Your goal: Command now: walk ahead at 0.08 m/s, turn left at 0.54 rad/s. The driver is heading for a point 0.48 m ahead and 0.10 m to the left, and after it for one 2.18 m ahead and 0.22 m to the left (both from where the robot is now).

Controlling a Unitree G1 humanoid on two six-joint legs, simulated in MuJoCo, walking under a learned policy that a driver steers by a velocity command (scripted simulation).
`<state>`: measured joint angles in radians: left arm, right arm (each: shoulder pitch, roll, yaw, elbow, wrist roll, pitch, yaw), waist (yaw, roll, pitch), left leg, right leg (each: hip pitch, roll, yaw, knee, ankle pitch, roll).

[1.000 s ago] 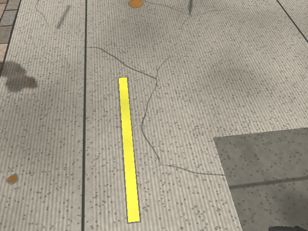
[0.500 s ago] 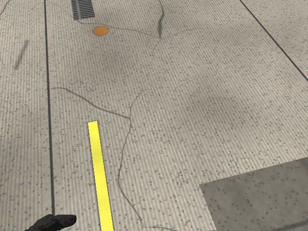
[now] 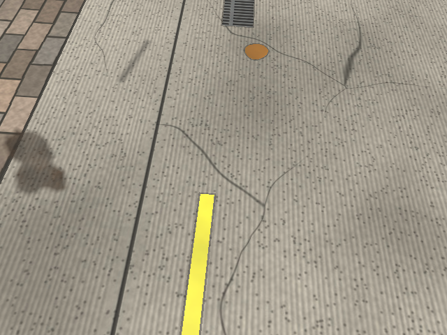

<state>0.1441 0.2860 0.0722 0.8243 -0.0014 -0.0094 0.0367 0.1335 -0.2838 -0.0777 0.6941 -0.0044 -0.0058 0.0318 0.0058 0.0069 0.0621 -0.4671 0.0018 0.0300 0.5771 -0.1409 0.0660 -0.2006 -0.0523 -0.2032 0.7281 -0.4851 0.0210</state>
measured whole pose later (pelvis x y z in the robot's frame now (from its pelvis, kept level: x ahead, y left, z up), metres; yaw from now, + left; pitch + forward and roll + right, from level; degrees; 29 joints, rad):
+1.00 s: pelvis +0.07 -0.01 +0.01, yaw +23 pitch +0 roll +0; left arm 0.22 0.30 0.05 0.84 -0.01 -0.02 0.00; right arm 0.22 -0.23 -0.03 0.68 0.00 0.01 -0.01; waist 0.01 -0.02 -0.01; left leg -0.20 -0.02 -0.04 0.50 -0.31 0.03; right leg -0.31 -0.03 -0.03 0.74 -0.47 0.00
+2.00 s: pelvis +0.33 +0.04 +0.01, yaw +14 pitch +0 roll +3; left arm 0.23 0.30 0.06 0.77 0.00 0.06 0.02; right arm 0.07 -0.28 -0.07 0.80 0.01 0.01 -0.04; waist 0.02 0.01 0.06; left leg -0.31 0.04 0.18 0.46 -0.15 0.01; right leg -0.36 -0.07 -0.03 0.71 -0.32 0.01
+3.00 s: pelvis +0.37 +0.04 +0.01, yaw -2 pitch -2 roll +0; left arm 0.21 0.26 0.04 0.79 0.02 0.01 0.02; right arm 0.11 -0.27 -0.03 0.97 0.00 0.00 -0.01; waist -0.01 0.01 0.05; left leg -0.19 0.02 -0.04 0.49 -0.27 -0.04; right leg -0.17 0.01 0.05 0.51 -0.30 0.01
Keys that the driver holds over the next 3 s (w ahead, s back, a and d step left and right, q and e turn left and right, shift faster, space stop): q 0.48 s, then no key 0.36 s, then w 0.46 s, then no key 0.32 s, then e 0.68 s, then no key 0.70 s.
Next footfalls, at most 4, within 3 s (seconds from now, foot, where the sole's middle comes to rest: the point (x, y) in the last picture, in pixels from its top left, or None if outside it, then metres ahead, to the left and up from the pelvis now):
0.42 right None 0.14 -0.14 -0.76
0.78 left None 0.03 0.10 -0.76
1.16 right None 0.20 -0.09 -0.76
1.60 left None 0.39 0.20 -0.76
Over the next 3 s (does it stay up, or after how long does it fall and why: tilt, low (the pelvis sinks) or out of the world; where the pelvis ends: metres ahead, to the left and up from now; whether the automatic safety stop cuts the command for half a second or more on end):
stays up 0.37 0.04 0.01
